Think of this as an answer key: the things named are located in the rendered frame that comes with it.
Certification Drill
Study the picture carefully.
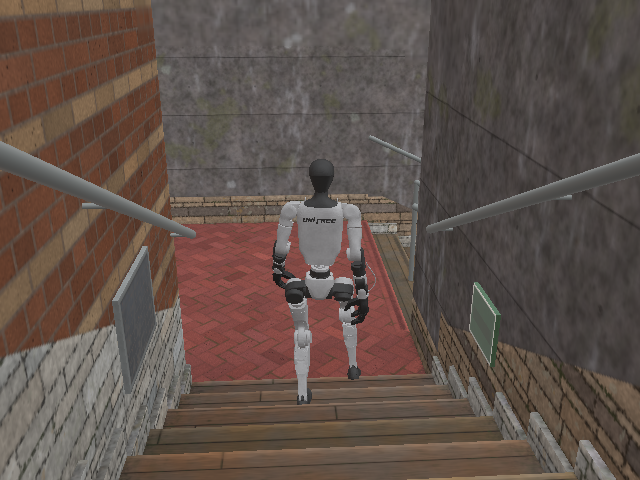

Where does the left robot upper arm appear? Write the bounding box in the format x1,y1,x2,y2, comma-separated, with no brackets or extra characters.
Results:
275,201,301,255

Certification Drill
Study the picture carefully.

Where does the robot right forearm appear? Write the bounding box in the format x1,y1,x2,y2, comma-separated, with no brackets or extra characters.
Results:
351,247,369,299

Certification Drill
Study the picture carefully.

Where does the right robot hand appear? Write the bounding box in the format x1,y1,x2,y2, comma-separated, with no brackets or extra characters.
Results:
344,296,369,325

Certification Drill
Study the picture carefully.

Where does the left robot hand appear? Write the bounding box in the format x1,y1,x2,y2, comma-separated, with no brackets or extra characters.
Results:
272,268,296,289

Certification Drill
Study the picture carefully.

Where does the robot head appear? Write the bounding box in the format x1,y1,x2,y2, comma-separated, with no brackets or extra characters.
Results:
304,159,338,208

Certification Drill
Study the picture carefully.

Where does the robot left forearm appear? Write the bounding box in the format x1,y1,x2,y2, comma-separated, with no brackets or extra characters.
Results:
272,240,287,274

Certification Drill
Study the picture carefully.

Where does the left robot thigh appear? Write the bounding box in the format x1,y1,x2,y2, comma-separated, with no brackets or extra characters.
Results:
285,278,312,348

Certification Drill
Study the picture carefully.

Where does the right robot upper arm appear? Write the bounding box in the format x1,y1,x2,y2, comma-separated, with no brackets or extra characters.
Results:
341,203,362,261

